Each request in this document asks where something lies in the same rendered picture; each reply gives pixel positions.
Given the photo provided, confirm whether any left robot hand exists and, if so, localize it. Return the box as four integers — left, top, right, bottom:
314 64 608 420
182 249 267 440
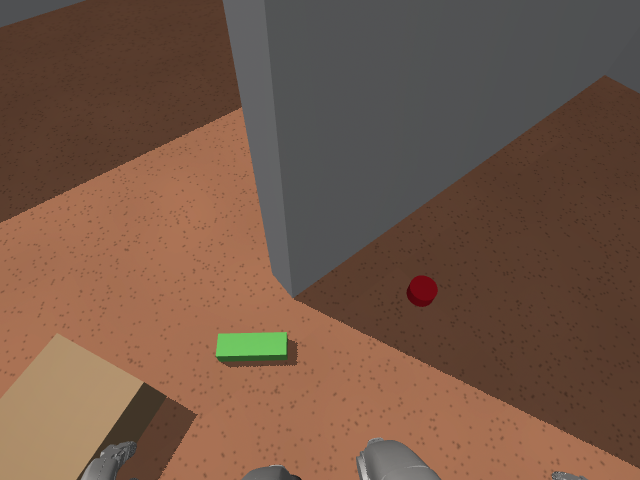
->
81 441 138 480

